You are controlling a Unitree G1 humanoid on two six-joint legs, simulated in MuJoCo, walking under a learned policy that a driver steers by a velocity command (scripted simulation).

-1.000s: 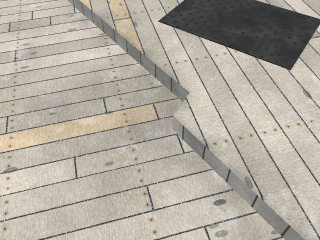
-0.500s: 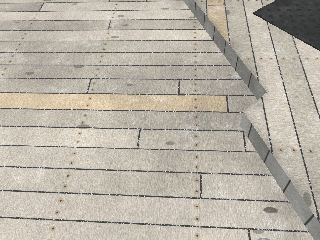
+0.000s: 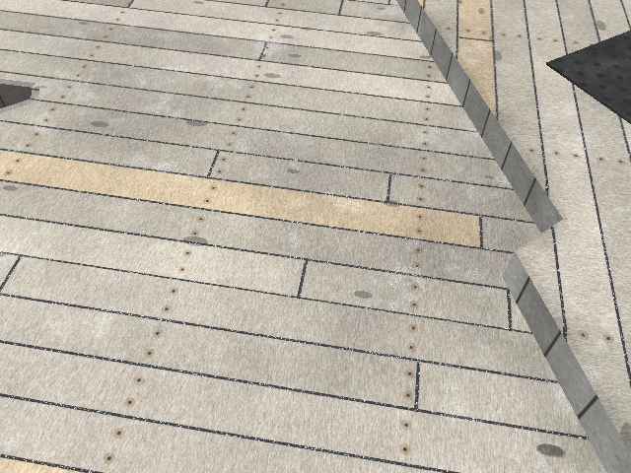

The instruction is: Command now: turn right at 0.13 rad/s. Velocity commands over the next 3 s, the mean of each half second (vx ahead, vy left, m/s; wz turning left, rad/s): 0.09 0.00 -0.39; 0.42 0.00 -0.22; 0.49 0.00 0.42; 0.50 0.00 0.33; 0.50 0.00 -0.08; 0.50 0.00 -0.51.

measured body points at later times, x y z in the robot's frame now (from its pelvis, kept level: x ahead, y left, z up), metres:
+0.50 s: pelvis +0.01 +0.02 +0.01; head +0.02 +0.04 +0.45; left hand +0.22 +0.27 -0.11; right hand +0.00 -0.28 -0.10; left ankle -0.01 +0.12 -0.74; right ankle -0.01 -0.14 -0.66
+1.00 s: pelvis +0.18 -0.12 +0.00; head +0.21 -0.14 +0.44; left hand +0.42 +0.06 -0.10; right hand +0.09 -0.39 -0.14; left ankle +0.12 +0.07 -0.64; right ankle +0.19 -0.22 -0.74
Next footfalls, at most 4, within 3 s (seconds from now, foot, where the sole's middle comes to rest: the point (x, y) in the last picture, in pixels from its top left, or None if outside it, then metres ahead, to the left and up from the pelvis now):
0.06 right None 0.02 -0.14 -0.78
0.36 left None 0.03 0.11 -0.78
0.88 right None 0.22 -0.24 -0.78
1.42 left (380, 427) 0.59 -0.12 -0.78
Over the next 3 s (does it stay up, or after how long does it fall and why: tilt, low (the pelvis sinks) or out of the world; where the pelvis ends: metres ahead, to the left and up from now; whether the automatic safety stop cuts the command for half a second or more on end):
stays up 1.25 -0.25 -0.02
